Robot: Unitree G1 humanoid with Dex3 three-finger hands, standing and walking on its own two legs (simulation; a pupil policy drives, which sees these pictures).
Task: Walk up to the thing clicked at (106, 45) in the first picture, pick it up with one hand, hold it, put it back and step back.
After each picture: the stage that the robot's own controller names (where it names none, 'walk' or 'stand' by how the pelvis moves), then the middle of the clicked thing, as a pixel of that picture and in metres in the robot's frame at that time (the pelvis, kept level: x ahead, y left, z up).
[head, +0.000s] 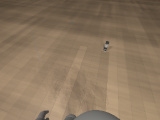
stand; (106, 46) +1.57 -0.36 -0.66
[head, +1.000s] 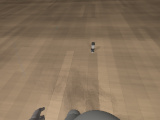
walk; (92, 47) +1.47 +0.03 -0.63
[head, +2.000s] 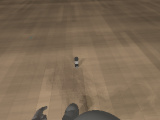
walk; (76, 62) +0.98 +0.27 -0.65
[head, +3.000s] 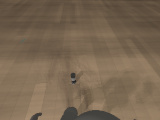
walk; (73, 78) +0.61 +0.22 -0.63
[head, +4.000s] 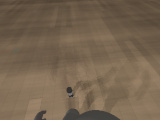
stand; (70, 92) +0.40 +0.25 -0.63
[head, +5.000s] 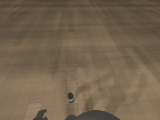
stand; (70, 98) +0.37 +0.21 -0.65
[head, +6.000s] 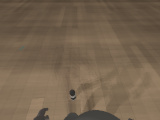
stand; (72, 95) +0.39 +0.19 -0.65
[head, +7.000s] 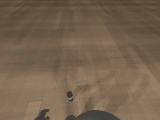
stand; (70, 97) +0.39 +0.22 -0.66
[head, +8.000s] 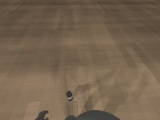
stand; (69, 96) +0.38 +0.23 -0.66
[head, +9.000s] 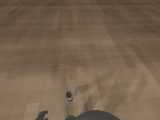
stand; (69, 97) +0.38 +0.23 -0.66
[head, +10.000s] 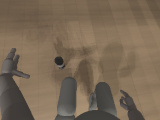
go down; (60, 63) +0.43 +0.26 -0.36
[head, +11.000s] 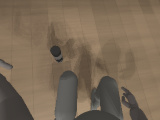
go down; (57, 55) +0.44 +0.28 -0.26
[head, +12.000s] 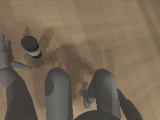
close in; (34, 50) +0.42 +0.32 -0.17
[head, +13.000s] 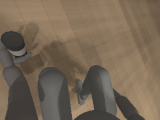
close; (18, 49) +0.42 +0.33 -0.16
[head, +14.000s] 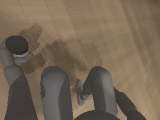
lift; (21, 50) +0.39 +0.33 -0.16
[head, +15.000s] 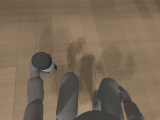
lift; (48, 65) +0.32 +0.28 -0.02
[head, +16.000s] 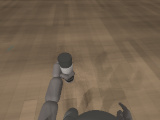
hold; (67, 70) +0.33 +0.16 +0.08
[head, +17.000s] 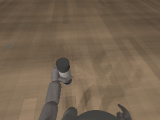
hold; (65, 73) +0.33 +0.17 +0.03
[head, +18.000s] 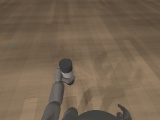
crouch; (68, 74) +0.33 +0.16 +0.03
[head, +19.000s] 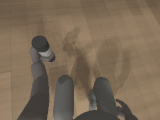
crouch; (46, 52) +0.44 +0.27 -0.06
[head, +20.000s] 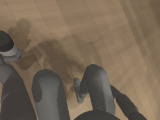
lower; (9, 49) +0.42 +0.34 -0.16
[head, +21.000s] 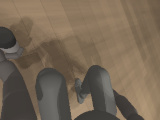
lower; (10, 46) +0.42 +0.35 -0.16
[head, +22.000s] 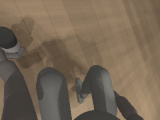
lower; (11, 46) +0.42 +0.35 -0.16
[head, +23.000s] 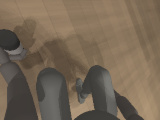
lower; (14, 48) +0.41 +0.34 -0.16
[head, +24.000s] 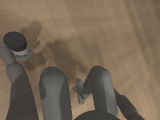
loosen; (20, 49) +0.41 +0.33 -0.16
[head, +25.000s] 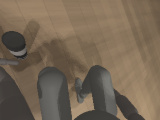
rise; (18, 49) +0.41 +0.33 -0.16
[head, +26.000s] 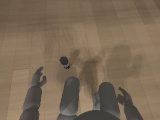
walk; (65, 64) +0.45 +0.25 -0.36
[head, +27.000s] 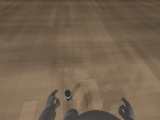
stand; (68, 96) +0.38 +0.22 -0.60
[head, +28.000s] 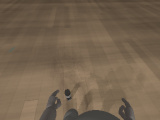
stand; (68, 95) +0.39 +0.23 -0.60
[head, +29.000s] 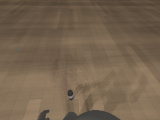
stand; (70, 95) +0.40 +0.21 -0.64
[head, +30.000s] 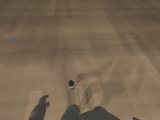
walk; (71, 85) +0.44 +0.19 -0.63
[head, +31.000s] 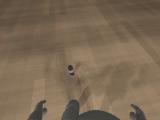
walk; (71, 71) +0.65 +0.28 -0.62
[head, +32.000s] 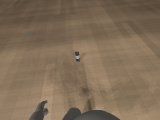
walk; (77, 57) +0.99 +0.27 -0.63
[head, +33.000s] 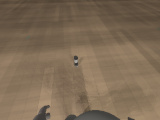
stand; (76, 61) +1.02 +0.27 -0.65
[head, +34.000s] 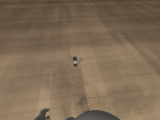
stand; (75, 62) +1.02 +0.26 -0.66
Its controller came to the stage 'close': yes
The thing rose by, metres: 0.67
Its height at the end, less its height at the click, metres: +0.00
